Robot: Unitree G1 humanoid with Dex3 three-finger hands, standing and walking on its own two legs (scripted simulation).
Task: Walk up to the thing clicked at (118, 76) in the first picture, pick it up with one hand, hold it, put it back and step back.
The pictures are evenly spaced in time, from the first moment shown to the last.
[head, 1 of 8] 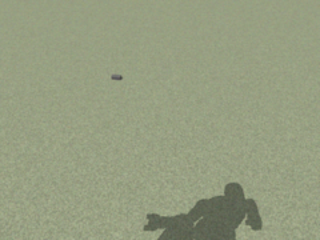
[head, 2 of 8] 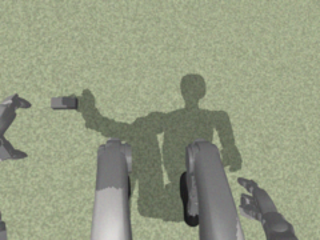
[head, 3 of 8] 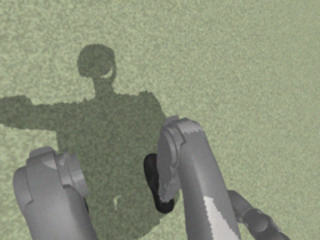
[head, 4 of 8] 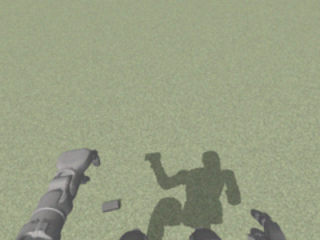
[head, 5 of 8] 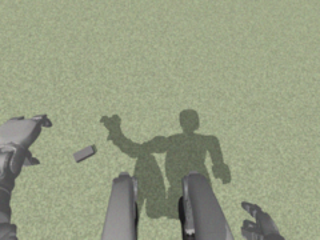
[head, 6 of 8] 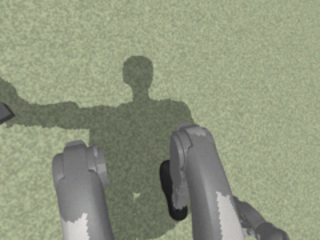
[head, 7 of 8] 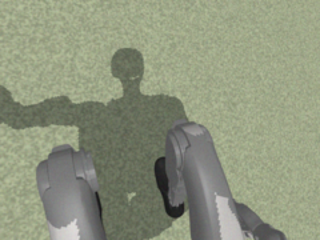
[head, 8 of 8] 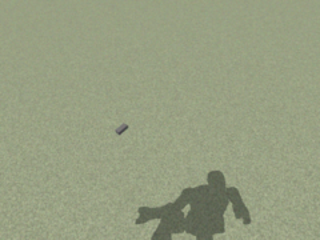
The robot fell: no
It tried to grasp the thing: yes
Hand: left
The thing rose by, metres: 0.69
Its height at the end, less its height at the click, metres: +0.00
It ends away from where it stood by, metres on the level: 0.07
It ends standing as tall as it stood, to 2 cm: yes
